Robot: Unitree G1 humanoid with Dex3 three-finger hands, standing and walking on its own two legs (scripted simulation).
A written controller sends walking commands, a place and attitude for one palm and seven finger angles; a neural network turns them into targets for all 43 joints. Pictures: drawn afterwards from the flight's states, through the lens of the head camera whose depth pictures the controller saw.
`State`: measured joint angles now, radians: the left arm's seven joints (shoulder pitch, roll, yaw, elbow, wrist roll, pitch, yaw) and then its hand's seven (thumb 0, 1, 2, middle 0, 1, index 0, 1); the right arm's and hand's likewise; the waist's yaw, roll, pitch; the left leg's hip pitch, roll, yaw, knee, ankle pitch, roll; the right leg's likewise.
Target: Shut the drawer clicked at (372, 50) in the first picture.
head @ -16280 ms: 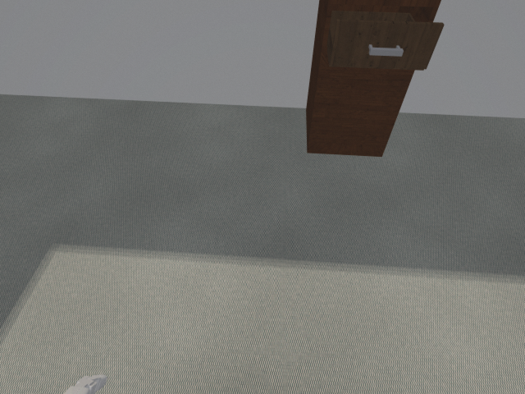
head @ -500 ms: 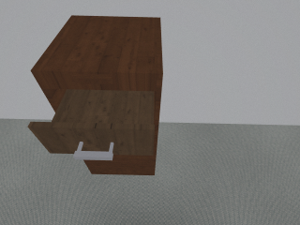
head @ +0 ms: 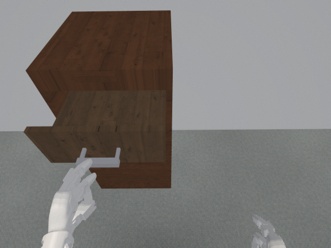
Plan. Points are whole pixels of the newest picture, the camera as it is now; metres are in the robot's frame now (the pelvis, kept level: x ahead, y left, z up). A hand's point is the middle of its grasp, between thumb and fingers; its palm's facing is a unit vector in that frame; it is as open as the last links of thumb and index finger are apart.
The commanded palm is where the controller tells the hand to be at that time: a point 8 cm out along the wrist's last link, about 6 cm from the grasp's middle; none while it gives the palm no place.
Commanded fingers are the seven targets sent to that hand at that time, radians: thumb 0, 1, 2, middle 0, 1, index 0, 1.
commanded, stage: raise the hand and make a fist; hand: left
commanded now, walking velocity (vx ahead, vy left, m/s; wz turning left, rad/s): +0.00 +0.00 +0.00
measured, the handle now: (99, 156) +0.38 +0.21 -0.04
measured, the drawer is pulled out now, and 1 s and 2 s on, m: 0.17 0.17 0.17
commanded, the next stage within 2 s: bring the fist close to the handle in 1.66 s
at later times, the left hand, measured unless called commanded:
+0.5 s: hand (98, 225) +0.18 +0.16 +0.00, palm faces -0.01 -1.00 -0.06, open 4.3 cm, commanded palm +0.14 +0.22 +0.01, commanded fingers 0.00 0.90 0.90 -0.96 -1.12 -0.96 -1.12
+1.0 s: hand (86, 225) +0.17 +0.17 +0.04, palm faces +0.02 -1.00 -0.03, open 3.1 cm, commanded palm +0.14 +0.22 +0.05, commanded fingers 0.00 0.90 0.90 -1.40 -1.60 -1.40 -1.60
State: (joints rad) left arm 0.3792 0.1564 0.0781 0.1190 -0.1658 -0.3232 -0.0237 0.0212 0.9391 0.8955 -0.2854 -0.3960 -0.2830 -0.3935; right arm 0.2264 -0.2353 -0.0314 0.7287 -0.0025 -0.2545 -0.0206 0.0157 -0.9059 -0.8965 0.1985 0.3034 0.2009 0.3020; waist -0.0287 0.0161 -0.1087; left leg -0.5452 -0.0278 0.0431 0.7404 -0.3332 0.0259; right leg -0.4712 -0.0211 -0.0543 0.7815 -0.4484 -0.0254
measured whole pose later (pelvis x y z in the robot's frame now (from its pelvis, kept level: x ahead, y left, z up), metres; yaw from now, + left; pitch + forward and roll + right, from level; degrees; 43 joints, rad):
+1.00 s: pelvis -0.02 +0.00 -0.03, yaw +1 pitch +10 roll -2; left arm 0.53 0.19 0.08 -0.17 -0.23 -0.37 -0.19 0.02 0.90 0.90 -1.27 -1.46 -1.27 -1.45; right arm 0.18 -0.21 0.00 0.52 0.03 -0.21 -0.05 0.02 -0.90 -0.90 0.20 0.30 0.20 0.30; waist 0.01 0.04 -0.12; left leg -0.74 0.00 0.00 0.97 -0.42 0.03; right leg -0.62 0.01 -0.09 0.95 -0.51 -0.03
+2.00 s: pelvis -0.01 -0.02 -0.02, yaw +1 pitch +10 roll -1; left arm 0.46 0.22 0.13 -0.07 -0.25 -0.36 -0.22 0.02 0.90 0.90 -1.40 -1.60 -1.40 -1.60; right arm 0.23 -0.25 0.01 0.55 0.03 -0.20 -0.05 0.02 -0.90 -0.90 0.20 0.30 0.20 0.30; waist 0.00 0.04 -0.11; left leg -0.71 0.02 -0.02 0.94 -0.41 -0.01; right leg -0.59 0.02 -0.11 0.93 -0.51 -0.06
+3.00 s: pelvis -0.03 +0.00 -0.07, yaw -1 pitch +19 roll -2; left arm 0.08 0.21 0.13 0.23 -0.20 -0.43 -0.13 0.02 0.90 0.90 -1.40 -1.60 -1.40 -1.60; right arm 0.22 -0.24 0.01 0.56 0.01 -0.07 -0.02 0.02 -0.90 -0.90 0.20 0.30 0.20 0.30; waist -0.03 0.03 -0.16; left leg -1.04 0.03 0.01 1.20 -0.48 0.02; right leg -0.94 0.02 -0.08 1.19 -0.58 -0.04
